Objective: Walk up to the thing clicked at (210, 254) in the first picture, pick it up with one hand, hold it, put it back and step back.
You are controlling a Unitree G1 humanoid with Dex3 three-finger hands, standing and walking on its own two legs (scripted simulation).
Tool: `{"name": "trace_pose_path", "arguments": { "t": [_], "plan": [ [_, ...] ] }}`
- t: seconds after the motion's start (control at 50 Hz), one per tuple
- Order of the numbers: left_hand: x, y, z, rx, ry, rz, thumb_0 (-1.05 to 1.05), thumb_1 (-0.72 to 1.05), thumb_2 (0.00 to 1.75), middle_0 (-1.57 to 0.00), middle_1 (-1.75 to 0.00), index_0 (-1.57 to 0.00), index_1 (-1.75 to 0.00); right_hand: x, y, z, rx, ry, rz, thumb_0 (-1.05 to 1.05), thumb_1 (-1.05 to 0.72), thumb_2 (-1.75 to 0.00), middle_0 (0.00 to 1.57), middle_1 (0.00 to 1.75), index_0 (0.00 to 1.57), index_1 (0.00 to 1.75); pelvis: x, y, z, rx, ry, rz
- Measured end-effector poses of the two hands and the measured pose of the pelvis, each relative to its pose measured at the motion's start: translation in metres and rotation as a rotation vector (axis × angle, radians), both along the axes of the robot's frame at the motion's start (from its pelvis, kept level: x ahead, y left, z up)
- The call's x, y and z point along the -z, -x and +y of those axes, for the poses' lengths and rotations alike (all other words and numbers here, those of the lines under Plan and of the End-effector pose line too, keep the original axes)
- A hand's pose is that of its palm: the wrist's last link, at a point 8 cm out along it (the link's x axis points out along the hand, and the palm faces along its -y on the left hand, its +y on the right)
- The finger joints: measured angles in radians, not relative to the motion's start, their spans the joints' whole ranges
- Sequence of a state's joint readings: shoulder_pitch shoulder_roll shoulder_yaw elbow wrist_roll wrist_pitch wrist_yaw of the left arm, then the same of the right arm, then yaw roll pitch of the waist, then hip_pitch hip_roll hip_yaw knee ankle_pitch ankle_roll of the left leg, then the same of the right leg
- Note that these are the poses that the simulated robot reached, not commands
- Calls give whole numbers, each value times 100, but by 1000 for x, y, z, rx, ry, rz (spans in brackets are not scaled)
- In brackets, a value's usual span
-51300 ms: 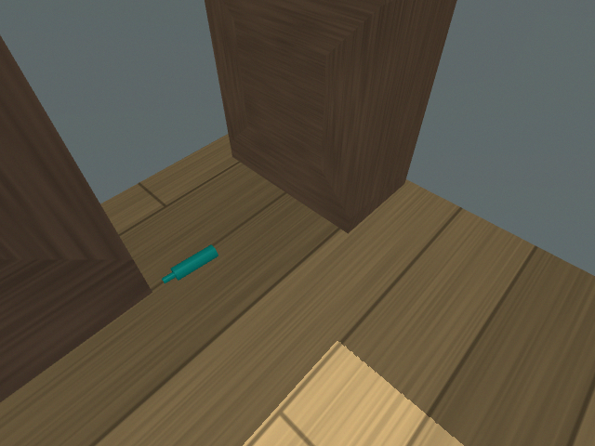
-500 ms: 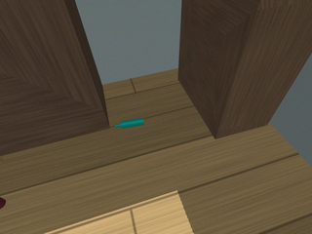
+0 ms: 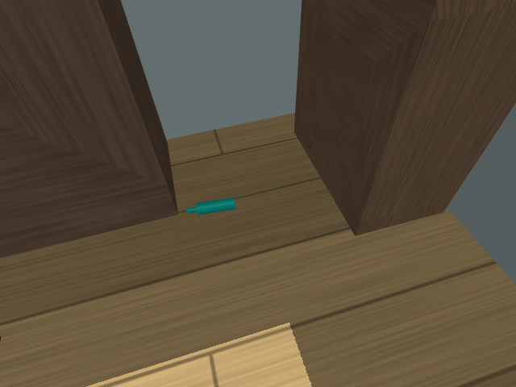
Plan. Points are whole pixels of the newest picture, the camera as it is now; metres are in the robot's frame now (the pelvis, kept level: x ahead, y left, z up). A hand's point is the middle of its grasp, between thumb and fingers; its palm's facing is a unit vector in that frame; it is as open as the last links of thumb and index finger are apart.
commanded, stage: step back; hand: left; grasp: from above
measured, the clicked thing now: (211, 206) +1.05 +0.29 -0.73
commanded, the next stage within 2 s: stand in 0.14 s
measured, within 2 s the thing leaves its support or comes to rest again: neither
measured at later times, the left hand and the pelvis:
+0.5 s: hand out of the picture +0.11 +0.27 -0.14, palm faces -0.01 -0.95 -0.32, open 7.4 cm; pelvis +0.02 +0.02 +0.02, yaw +0 degrees
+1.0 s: hand out of the picture +0.06 +0.26 -0.14, palm faces -0.03 -0.94 -0.35, open 7.4 cm; pelvis +0.00 +0.00 +0.02, yaw +0 degrees
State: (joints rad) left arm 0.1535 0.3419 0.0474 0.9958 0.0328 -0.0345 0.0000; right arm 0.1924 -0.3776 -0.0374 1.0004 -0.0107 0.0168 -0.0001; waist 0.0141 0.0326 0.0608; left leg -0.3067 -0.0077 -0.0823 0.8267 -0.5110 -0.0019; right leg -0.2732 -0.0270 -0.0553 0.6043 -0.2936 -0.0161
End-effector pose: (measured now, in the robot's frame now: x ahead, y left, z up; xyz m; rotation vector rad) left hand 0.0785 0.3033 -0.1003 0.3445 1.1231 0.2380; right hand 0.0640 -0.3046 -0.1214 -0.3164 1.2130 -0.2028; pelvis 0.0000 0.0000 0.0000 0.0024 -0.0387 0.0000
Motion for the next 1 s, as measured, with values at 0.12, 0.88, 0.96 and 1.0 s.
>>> {"name": "trace_pose_path", "arguments": {
  "t": [0.12, 0.88, 0.96, 1.0],
  "plan": [
    [7, -16, 13, -15, 9, -9, 0, 90, 90, -21, -30, -21, -30, 2, -21, 12, -34, 15, 5, 1, -91, -90, 20, 30, 20, 30, 4, -8, 12, -27, -2, 10],
    [-4, 13, 5, -8, 37, 102, 0, 90, 90, -20, -30, -21, -30, -19, -9, 19, -12, -31, 16, 1, -91, -90, 20, 30, 20, 30, -20, 1, 6, -2, 1, -12],
    [-2, 22, 3, -9, 38, 124, 0, 90, 90, -20, -30, -21, -30, -16, 7, 15, -1, -31, 54, 1, -91, -90, 20, 30, 20, 30, -20, 3, 4, 0, 2, -7],
    [-1, 24, 2, -10, 39, 132, 0, 90, 90, -20, -30, -21, -30, -16, 14, 14, 3, -29, 69, 1, -91, -90, 20, 30, 20, 30, -20, 3, 3, 0, 2, -5]
  ]
}}
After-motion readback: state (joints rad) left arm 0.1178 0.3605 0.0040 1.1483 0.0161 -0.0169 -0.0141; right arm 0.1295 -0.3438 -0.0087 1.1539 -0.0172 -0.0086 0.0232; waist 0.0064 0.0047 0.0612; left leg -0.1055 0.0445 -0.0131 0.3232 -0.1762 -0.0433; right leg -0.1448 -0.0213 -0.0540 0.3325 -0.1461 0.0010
